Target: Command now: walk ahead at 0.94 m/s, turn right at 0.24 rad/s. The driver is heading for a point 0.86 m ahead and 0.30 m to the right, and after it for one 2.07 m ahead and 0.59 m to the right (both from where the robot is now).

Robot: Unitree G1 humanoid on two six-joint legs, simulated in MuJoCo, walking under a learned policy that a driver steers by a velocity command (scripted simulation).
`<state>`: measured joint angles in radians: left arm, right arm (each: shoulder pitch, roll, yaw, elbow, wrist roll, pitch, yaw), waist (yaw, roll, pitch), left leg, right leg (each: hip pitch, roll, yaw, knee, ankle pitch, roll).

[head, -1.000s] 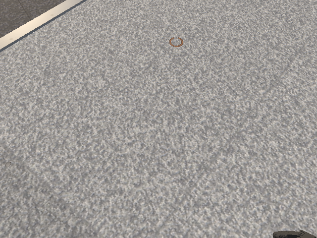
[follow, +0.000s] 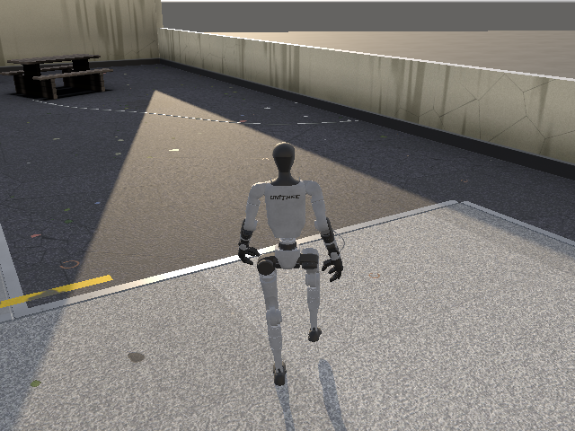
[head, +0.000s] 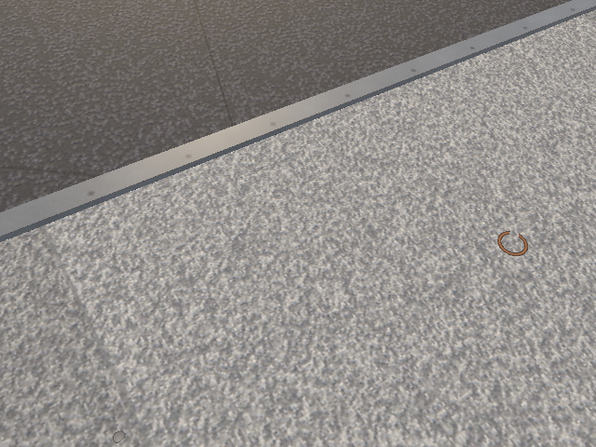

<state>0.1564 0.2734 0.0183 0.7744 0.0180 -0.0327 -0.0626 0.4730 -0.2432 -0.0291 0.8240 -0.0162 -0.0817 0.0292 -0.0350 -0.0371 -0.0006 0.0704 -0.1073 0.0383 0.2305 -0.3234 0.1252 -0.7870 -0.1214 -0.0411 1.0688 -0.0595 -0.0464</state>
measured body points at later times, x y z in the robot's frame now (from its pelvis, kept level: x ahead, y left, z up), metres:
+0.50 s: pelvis +0.46 -0.03 +0.00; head +0.49 -0.04 +0.45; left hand +0.50 +0.26 -0.12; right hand +0.68 -0.29 -0.04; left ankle +0.74 +0.10 -0.67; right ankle +0.33 -0.02 -0.74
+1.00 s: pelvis +0.88 -0.19 -0.02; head +0.91 -0.21 +0.43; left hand +1.22 -0.26 -0.05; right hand +0.62 -0.30 -0.14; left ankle +0.81 +0.04 -0.73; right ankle +0.96 -0.36 -0.72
